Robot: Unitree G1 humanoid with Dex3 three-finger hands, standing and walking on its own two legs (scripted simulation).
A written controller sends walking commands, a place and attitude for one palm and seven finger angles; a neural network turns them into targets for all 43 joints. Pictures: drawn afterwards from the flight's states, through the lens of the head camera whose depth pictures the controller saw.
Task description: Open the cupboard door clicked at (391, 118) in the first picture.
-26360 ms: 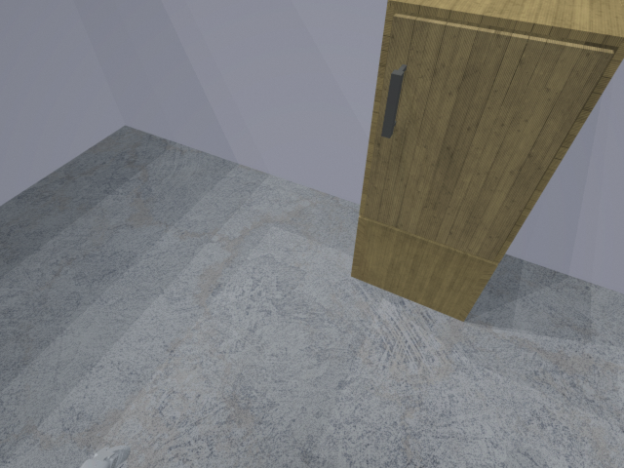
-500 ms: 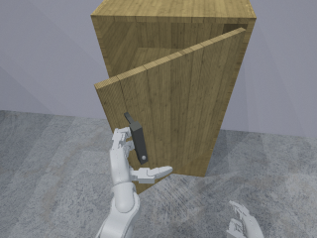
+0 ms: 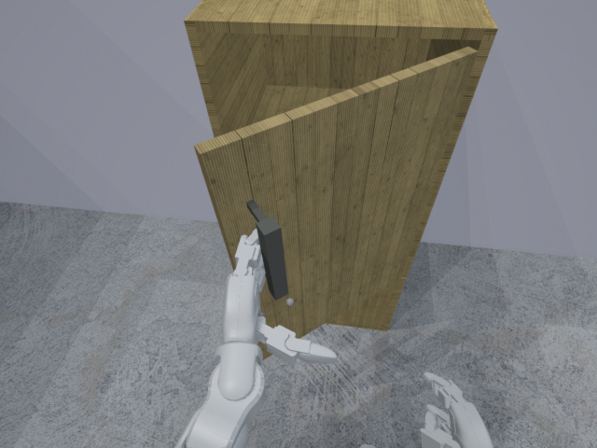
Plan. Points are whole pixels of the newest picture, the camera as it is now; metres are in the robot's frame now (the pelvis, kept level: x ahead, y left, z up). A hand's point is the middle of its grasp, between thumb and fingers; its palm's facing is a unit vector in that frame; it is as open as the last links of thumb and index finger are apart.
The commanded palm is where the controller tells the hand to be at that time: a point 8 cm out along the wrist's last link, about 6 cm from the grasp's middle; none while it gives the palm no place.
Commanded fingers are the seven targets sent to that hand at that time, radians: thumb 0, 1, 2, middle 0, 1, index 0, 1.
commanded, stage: slide the hand sideways off the handle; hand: left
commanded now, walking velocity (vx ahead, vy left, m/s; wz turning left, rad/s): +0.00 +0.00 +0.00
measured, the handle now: (266, 251) +0.36 +0.06 +0.07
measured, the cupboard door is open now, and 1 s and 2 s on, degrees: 39 44 44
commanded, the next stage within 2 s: draw the hand back to the body in 1.10 s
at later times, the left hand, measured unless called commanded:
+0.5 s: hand (281, 331) +0.25 +0.04 +0.07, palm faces -0.19 -0.98 -0.01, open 16.2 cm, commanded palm +0.22 +0.10 +0.07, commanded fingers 0.00 -0.50 0.30 -0.15 -0.30 -0.15 -0.30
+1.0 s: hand (223, 368) +0.20 +0.10 +0.07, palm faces -0.11 -0.99 -0.02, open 16.3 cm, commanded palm +0.18 +0.16 +0.07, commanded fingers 0.00 -0.50 0.30 -0.15 -0.30 -0.15 -0.30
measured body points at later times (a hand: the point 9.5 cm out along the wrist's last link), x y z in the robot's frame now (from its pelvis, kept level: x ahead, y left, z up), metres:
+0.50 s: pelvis +0.00 +0.01 +0.00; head +0.03 -0.01 +0.45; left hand +0.25 +0.09 +0.07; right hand +0.17 -0.21 -0.09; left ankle +0.00 +0.13 -0.69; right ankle +0.03 -0.09 -0.69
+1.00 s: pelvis +0.02 +0.00 -0.01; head +0.06 -0.01 +0.43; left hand +0.20 +0.15 +0.07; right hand +0.21 -0.22 -0.09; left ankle +0.00 +0.13 -0.69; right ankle +0.03 -0.09 -0.69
